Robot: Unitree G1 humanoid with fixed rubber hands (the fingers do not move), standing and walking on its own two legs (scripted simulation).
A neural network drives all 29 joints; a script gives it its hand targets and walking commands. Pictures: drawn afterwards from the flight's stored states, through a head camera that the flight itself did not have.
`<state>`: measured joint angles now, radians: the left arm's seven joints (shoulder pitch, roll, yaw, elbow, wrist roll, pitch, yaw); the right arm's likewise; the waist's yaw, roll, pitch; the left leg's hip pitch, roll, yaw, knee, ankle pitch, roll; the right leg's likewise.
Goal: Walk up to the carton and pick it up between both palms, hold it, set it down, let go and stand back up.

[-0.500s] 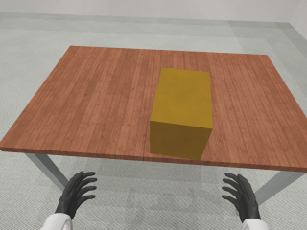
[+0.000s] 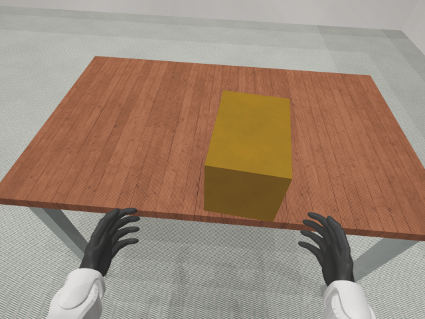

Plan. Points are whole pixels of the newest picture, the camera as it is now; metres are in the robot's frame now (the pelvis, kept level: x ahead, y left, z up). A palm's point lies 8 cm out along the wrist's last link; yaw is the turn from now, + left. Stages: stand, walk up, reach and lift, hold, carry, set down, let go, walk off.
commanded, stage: reach and lift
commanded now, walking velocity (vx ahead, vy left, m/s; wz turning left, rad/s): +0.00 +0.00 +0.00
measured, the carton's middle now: (247, 153) +0.46 -0.06 +0.01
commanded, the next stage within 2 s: none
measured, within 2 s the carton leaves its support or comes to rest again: neither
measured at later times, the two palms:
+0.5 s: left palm (113, 201) +0.28 +0.19 +0.07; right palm (328, 216) +0.27 -0.19 +0.07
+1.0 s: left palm (129, 151) +0.37 +0.18 +0.11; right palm (327, 176) +0.34 -0.19 +0.09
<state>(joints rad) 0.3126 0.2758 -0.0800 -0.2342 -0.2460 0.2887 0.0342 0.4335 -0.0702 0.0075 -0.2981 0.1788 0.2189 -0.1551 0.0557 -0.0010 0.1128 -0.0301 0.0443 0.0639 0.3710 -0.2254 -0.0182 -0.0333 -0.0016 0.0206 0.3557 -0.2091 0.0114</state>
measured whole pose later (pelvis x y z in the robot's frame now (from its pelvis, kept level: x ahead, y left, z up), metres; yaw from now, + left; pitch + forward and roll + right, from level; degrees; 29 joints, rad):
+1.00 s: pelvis -0.02 +0.01 +0.00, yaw +0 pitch +2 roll -1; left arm -0.52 0.26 0.04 0.11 -0.22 0.60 0.07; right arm -0.42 -0.22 -0.07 0.19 0.29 0.32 -0.19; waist -0.02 0.01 0.11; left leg -0.26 0.04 0.06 0.42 -0.20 0.00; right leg -0.25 0.00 0.03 0.36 -0.16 0.03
